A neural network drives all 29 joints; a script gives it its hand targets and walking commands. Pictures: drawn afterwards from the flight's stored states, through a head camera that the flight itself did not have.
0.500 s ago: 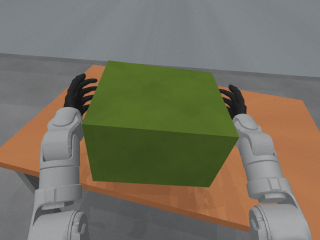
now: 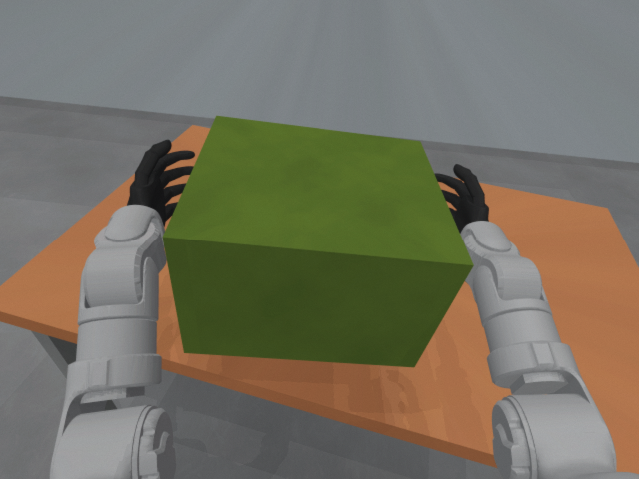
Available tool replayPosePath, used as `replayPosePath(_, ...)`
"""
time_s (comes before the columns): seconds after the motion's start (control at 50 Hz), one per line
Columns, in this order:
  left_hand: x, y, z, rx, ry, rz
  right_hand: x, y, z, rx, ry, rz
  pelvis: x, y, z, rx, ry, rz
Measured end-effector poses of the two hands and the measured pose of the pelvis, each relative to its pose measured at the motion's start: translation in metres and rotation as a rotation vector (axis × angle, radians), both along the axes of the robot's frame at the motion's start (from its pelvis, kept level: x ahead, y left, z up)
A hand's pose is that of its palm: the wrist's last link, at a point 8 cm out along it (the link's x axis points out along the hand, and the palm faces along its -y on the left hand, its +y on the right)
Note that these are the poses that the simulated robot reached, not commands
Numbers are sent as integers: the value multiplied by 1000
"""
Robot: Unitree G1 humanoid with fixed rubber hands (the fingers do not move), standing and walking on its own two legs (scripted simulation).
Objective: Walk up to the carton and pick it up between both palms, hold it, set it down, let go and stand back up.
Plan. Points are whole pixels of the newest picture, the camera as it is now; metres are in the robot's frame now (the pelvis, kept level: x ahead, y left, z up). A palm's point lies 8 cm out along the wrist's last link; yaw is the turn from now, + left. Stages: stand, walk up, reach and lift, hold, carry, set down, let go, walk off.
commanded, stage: hold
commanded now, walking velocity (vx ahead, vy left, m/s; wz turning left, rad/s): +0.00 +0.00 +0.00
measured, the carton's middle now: (312, 237) +0.39 +0.00 +0.13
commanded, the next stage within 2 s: set down in 0.86 s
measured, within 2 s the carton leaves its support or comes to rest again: neither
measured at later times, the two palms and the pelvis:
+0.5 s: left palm (155, 216) +0.36 +0.18 +0.19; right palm (474, 238) +0.35 -0.20 +0.17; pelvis +0.00 +0.00 +0.00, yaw -1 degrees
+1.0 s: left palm (155, 210) +0.37 +0.18 +0.19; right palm (474, 231) +0.36 -0.20 +0.17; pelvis +0.01 +0.00 +0.00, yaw +1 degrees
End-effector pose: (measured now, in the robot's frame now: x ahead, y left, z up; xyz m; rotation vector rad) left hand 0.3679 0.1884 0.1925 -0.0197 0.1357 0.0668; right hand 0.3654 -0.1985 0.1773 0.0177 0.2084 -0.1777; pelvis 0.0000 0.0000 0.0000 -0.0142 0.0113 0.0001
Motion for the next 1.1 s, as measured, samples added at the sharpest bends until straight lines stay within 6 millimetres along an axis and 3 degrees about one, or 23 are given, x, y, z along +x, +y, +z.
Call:
replayPosePath(0.16,-2,-4,11,13,-28,-2,-2,-4,5,18,-28,-3,4,1,0,0,-16,3)
replayPosePath(0.36,-5,-7,-5,15,15,-17,-13,-7,-15,15,20,-17,0,2,0,1,-26,-3)
replayPosePath(0.6,-3,-4,-5,5,22,-8,-7,-3,-8,11,25,-3,-6,2,0,4,0,-15)
replayPosePath(0.88,3,-4,3,10,3,0,2,-3,-3,5,7,4,7,-1,0,1,-5,-4)
replayPosePath(1.1,0,-12,0,1,-72,-31,-10,-12,-13,22,-68,-24,10,1,-1,2,-36,13)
